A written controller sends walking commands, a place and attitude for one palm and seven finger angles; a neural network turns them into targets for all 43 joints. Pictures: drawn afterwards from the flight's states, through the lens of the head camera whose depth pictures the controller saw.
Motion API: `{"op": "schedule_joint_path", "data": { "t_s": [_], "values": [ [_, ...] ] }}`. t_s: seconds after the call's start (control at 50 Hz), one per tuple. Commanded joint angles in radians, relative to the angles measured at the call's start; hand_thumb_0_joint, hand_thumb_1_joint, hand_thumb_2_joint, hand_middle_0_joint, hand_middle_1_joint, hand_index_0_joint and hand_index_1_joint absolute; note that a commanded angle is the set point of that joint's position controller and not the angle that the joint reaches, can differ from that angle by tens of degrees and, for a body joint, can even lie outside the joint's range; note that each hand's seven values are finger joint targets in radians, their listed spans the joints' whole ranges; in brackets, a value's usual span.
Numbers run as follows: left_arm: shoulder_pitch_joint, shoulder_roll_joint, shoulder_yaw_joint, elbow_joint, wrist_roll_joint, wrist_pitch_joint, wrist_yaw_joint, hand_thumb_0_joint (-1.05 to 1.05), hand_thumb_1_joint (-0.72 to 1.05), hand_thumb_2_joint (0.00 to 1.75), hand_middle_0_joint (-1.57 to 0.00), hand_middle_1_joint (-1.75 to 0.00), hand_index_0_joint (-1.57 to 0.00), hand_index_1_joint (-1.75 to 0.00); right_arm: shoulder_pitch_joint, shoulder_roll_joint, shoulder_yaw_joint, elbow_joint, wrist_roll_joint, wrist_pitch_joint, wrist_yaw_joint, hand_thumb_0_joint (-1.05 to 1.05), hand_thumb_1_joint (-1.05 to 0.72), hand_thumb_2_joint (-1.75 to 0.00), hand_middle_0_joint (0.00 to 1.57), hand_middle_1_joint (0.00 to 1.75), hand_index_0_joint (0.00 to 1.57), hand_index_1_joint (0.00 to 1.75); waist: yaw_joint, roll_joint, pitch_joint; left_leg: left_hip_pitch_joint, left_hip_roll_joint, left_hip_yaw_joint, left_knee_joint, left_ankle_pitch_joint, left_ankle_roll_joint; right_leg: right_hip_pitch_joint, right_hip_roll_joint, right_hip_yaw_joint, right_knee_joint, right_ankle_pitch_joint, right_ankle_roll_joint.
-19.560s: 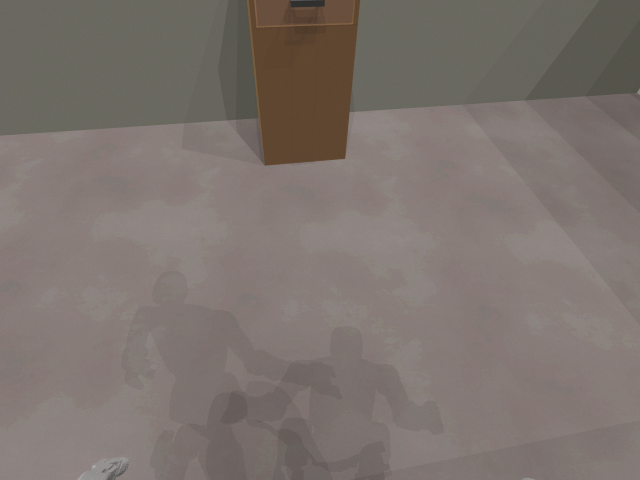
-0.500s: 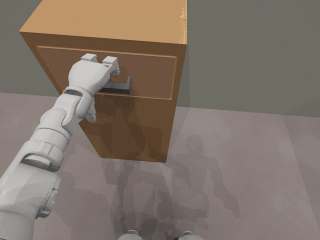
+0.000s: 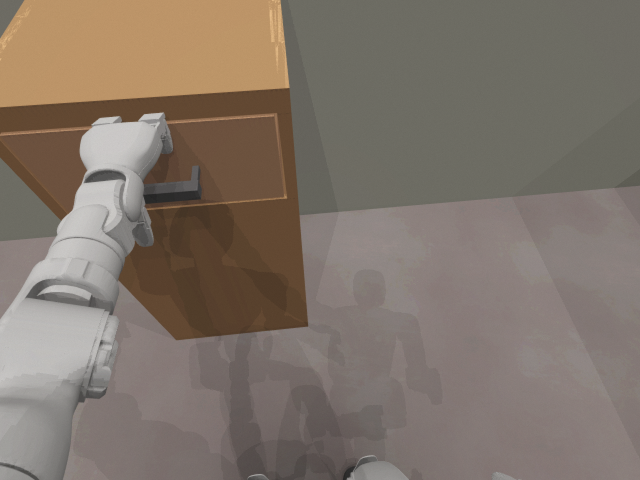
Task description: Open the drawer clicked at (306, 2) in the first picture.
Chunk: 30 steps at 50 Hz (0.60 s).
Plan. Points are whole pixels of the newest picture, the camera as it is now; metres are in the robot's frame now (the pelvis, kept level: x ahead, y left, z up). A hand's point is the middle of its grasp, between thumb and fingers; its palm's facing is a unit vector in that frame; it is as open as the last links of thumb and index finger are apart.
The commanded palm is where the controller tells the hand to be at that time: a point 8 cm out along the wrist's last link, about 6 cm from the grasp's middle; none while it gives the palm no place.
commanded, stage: lift the fingers back up to retry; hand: left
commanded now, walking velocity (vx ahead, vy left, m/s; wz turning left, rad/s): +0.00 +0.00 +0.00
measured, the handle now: (159, 183) +0.55 +0.20 +0.01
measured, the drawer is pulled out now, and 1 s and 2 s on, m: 0.00 0.00 0.00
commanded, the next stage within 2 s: re-aim the fingers above the handle in 0.38 s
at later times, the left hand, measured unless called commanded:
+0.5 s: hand (125, 185) +0.51 +0.22 +0.06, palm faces -0.01 -0.02 -1.00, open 13.5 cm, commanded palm +0.49 +0.22 +0.12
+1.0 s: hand (124, 186) +0.51 +0.23 +0.06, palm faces -0.02 -0.02 -1.00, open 13.6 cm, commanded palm +0.49 +0.22 +0.12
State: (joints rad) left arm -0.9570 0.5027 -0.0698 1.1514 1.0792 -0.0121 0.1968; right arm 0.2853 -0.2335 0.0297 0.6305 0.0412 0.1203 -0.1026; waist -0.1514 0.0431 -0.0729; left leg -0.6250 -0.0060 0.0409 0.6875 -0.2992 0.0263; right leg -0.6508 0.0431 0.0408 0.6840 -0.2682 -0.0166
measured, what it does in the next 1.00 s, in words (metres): stands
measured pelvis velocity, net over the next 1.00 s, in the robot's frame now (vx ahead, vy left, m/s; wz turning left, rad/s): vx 0.04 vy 0.01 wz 0.03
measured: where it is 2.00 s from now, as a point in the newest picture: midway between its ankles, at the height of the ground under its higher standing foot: outside the picture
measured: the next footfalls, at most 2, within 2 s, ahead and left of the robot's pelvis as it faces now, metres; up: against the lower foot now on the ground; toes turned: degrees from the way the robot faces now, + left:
none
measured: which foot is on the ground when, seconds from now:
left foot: down 0.00-1.00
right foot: down 0.00-1.00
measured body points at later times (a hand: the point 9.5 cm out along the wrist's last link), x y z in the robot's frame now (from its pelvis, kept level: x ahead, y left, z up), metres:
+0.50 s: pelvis +0.03 +0.01 +0.00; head +0.11 +0.00 +0.44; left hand +0.50 +0.22 +0.11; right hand +0.08 -0.26 -0.13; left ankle +0.02 +0.11 -0.71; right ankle +0.03 -0.11 -0.71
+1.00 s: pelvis +0.04 +0.01 +0.00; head +0.11 +0.00 +0.45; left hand +0.50 +0.22 +0.11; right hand +0.08 -0.27 -0.13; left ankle +0.02 +0.11 -0.71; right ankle +0.03 -0.11 -0.71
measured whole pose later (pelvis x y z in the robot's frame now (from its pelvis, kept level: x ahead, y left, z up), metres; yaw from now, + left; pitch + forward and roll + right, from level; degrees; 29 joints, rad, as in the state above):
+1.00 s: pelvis +0.04 +0.01 +0.00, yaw +1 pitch +15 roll -1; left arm -0.80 0.46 -0.09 0.97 1.07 -0.06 0.26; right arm 0.34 -0.27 -0.07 0.70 0.01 0.12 -0.02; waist -0.08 0.04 -0.12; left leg -0.61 -0.01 0.01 0.70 -0.36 0.03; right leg -0.61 0.04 0.01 0.67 -0.33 -0.02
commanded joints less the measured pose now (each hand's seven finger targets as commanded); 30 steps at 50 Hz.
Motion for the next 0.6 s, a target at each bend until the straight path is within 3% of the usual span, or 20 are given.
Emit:
{"op": "schedule_joint_path", "data": {
  "t_s": [0.0,0.04,0.06,0.08,0.1,0.12,0.22,0.24,0.26,0.3,0.32,0.4,0.44,0.48,0.5,0.56,0.58],
  "values": [
    [-0.395,0.351,0.088,-0.211,0.0,-0.055,0.051,0.0,-0.5,0.3,-0.3,-1.2,-0.3,-1.2,0.102,-0.178,-0.085,-0.076,-0.013,-0.06,-0.009,0.0,-0.9,-0.9,0.2,0.3,0.2,0.3,0.044,-0.056,-0.369,0.057,-0.017,-0.008,-0.061,-0.029,0.026,0.196,-0.021,0.003,-0.106,-0.032,0.002],
    [-0.419,0.311,0.072,-0.28,-0.011,-0.095,0.059,0.0,-0.5,0.3,-0.3,-1.2,-0.3,-1.2,0.137,-0.177,-0.106,-0.065,-0.019,-0.073,0.002,0.0,-0.9,-0.9,0.2,0.3,0.2,0.3,0.034,-0.023,-0.466,0.114,-0.017,-0.013,-0.039,0.038,0.027,0.213,-0.016,0.002,-0.093,0.042,0.0],
    [-0.428,0.322,0.087,-0.325,-0.012,-0.114,0.066,0.0,-0.5,0.3,-0.3,-1.2,-0.3,-1.2,0.148,-0.182,-0.117,-0.053,-0.024,-0.077,0.007,0.0,-0.9,-0.9,0.2,0.3,0.2,0.3,0.035,0.009,-0.51,0.151,-0.016,-0.018,-0.027,0.079,0.027,0.202,-0.011,0.001,-0.08,0.078,-0.005],
    [-0.432,0.269,0.051,-0.341,-0.018,-0.125,0.07,0.0,-0.5,0.3,-0.3,-1.2,-0.3,-1.2,0.157,-0.181,-0.124,-0.042,-0.028,-0.078,0.013,0.0,-0.9,-0.9,0.2,0.3,0.2,0.3,0.023,0.023,-0.517,0.182,-0.018,-0.022,-0.02,0.11,0.027,0.183,-0.007,-0.006,-0.079,0.098,-0.007],
    [-0.461,0.253,0.045,-0.387,-0.028,-0.139,0.074,0.0,-0.5,0.3,-0.3,-1.2,-0.3,-1.2,0.168,-0.183,-0.132,-0.027,-0.031,-0.081,0.018,0.0,-0.9,-0.9,0.2,0.3,0.2,0.3,0.016,0.052,-0.542,0.218,-0.015,-0.025,-0.009,0.146,0.026,0.169,-0.005,-0.006,-0.076,0.121,-0.009],
    [-0.495,0.203,0.005,-0.413,-0.036,-0.15,0.075,0.0,-0.5,0.3,-0.3,-1.2,-0.3,-1.2,0.178,-0.183,-0.139,-0.014,-0.034,-0.08,0.025,0.0,-0.9,-0.9,0.2,0.3,0.2,0.3,-0.008,0.042,-0.541,0.245,-0.015,-0.037,0.0,0.173,0.025,0.145,-0.001,-0.015,-0.074,0.13,-0.011],
    [-0.519,0.215,0.024,-0.421,-0.043,-0.133,0.114,0.0,-0.5,0.3,-0.3,-1.2,-0.3,-1.2,0.191,-0.197,-0.147,0.045,-0.042,-0.07,0.041,0.0,-0.9,-0.9,0.2,0.3,0.2,0.3,-0.014,0.106,-0.477,0.289,-0.012,-0.051,0.0,0.236,0.018,0.077,0.011,-0.034,-0.082,0.139,-0.022],
    [-0.496,0.255,0.064,-0.403,-0.033,-0.123,0.126,0.0,-0.5,0.3,-0.3,-1.2,-0.3,-1.2,0.195,-0.196,-0.147,0.052,-0.042,-0.068,0.046,0.0,-0.9,-0.9,0.2,0.3,0.2,0.3,0.004,0.1,-0.486,0.285,-0.011,-0.057,-0.004,0.256,0.015,0.087,0.012,-0.039,-0.072,0.148,-0.023],
    [-0.454,0.249,0.066,-0.361,-0.029,-0.1,0.134,0.0,-0.5,0.3,-0.3,-1.2,-0.3,-1.2,0.187,-0.194,-0.144,0.052,-0.041,-0.062,0.052,0.0,-0.9,-0.9,0.2,0.3,0.2,0.3,0.013,0.12,-0.452,0.273,-0.014,-0.052,-0.008,0.265,0.011,0.086,0.015,-0.045,-0.071,0.156,-0.028],
    [-0.409,0.235,0.065,-0.301,-0.021,-0.056,0.14,0.0,-0.5,0.3,-0.3,-1.2,-0.3,-1.2,0.174,-0.189,-0.137,0.049,-0.041,-0.053,0.064,0.0,-0.9,-0.9,0.2,0.3,0.2,0.3,0.028,0.117,-0.421,0.25,-0.011,-0.046,-0.018,0.288,0.004,0.096,0.017,-0.056,-0.065,0.171,-0.031],
    [-0.397,0.252,0.083,-0.277,-0.023,-0.037,0.137,0.0,-0.5,0.3,-0.3,-1.2,-0.3,-1.2,0.175,-0.194,-0.133,0.051,-0.042,-0.048,0.067,0.0,-0.9,-0.9,0.2,0.3,0.2,0.3,0.032,0.086,-0.414,0.234,-0.01,-0.045,-0.02,0.318,0.004,0.121,0.018,-0.057,-0.065,0.203,-0.033],
    [-0.403,0.231,0.057,-0.283,-0.013,0.001,0.13,0.0,-0.5,0.3,-0.3,-1.2,-0.3,-1.2,0.156,-0.188,-0.131,0.026,-0.035,-0.034,0.071,0.0,-0.9,-0.9,0.2,0.3,0.2,0.3,0.028,0.021,-0.411,0.221,-0.011,-0.034,-0.033,0.309,0.011,0.166,0.015,-0.053,-0.072,0.232,-0.023],
    [-0.387,0.242,0.073,-0.286,-0.01,0.001,0.122,0.0,-0.5,0.3,-0.3,-1.2,-0.3,-1.2,0.151,-0.186,-0.131,0.017,-0.034,-0.03,0.071,0.0,-0.9,-0.9,0.2,0.3,0.2,0.3,0.038,0.0,-0.434,0.238,-0.01,-0.034,-0.034,0.338,0.012,0.188,0.014,-0.051,-0.069,0.258,-0.021],
    [-0.393,0.205,0.039,-0.282,-0.005,0.006,0.112,0.0,-0.5,0.3,-0.3,-1.2,-0.3,-1.2,0.138,-0.182,-0.127,0.009,-0.033,-0.027,0.068,0.0,-0.9,-0.9,0.2,0.3,0.2,0.3,0.023,-0.028,-0.41,0.242,-0.009,-0.036,-0.039,0.32,0.015,0.173,0.013,-0.052,-0.076,0.244,-0.019],
    [-0.365,0.171,0.026,-0.293,-0.011,0.001,0.106,0.0,-0.5,0.3,-0.3,-1.2,-0.3,-1.2,0.132,-0.175,-0.129,-0.003,-0.033,-0.028,0.07,0.0,-0.9,-0.9,0.2,0.3,0.2,0.3,0.037,-0.02,-0.416,0.25,-0.01,-0.034,-0.044,0.31,0.014,0.182,0.011,-0.053,-0.079,0.231,-0.019],
    [-0.339,0.223,0.071,-0.288,-0.014,-0.018,0.094,0.0,-0.5,0.3,-0.3,-1.2,-0.3,-1.2,0.121,-0.178,-0.124,-0.013,-0.035,-0.024,0.063,0.0,-0.9,-0.9,0.2,0.3,0.2,0.3,0.044,-0.044,-0.418,0.25,-0.01,-0.032,-0.043,0.303,0.018,0.2,0.008,-0.046,-0.077,0.239,-0.018],
    [-0.327,0.209,0.06,-0.289,-0.015,-0.022,0.088,0.0,-0.5,0.3,-0.3,-1.2,-0.3,-1.2,0.116,-0.172,-0.122,-0.021,-0.034,-0.024,0.061,0.0,-0.9,-0.9,0.2,0.3,0.2,0.3,0.047,-0.047,-0.411,0.237,-0.014,-0.029,-0.045,0.291,0.019,0.21,0.006,-0.045,-0.079,0.237,-0.017]
  ]
}}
